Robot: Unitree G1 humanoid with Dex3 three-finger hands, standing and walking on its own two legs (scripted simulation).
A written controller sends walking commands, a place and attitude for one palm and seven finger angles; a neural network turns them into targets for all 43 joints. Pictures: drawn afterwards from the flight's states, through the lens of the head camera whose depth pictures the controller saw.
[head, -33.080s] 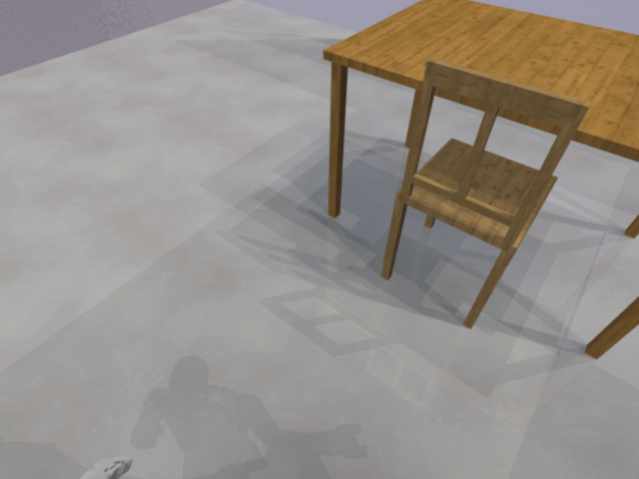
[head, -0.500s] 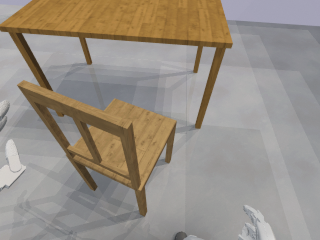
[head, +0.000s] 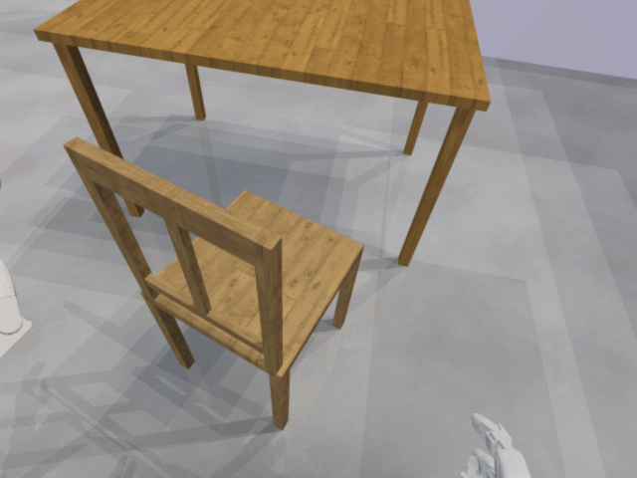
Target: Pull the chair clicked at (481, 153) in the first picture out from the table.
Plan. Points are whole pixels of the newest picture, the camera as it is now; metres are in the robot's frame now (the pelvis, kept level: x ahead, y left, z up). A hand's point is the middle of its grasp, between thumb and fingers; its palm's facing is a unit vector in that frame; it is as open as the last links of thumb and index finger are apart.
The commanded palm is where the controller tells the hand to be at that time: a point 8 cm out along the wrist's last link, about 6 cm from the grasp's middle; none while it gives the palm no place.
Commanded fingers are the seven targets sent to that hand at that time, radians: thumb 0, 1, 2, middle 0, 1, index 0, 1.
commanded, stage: step back with the hand held close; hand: left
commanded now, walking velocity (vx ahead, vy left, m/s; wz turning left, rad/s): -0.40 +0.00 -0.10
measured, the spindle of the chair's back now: (191, 269) +0.44 +0.25 -0.09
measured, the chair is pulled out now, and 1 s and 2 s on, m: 0.47 0.47 0.47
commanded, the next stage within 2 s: stop stepping back and stand still in 0.38 s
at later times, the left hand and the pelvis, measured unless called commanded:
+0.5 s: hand out of the picture +0.09 +0.25 +0.19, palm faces +0.41 -0.78 -0.46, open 7.4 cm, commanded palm +0.04 +0.28 +0.19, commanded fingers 0.00 0.90 0.90 -0.20 -0.30 -0.20 -0.30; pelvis -0.11 -0.01 +0.01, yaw -2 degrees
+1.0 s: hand out of the picture +0.02 +0.23 +0.18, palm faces +0.39 -0.77 -0.50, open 7.4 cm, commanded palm -0.04 +0.27 +0.19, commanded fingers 0.00 0.90 0.90 -0.20 -0.30 -0.20 -0.30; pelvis -0.19 -0.03 +0.00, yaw -3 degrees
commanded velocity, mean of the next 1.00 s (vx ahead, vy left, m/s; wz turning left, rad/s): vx -0.07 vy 0.03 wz -0.04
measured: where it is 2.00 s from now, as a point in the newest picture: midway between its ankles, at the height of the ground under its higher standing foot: outside the picture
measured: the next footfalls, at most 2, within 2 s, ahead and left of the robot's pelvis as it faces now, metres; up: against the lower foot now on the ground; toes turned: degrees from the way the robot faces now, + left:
right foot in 0.56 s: -0.14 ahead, -0.14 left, +0.00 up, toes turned -3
left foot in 0.80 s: -0.12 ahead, +0.09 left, +0.00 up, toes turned +1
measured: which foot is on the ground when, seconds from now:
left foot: down 0.00-0.56, up 0.58-0.78, down 0.80-1.00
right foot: down 0.00-0.30, up 0.32-0.54, down 0.56-1.00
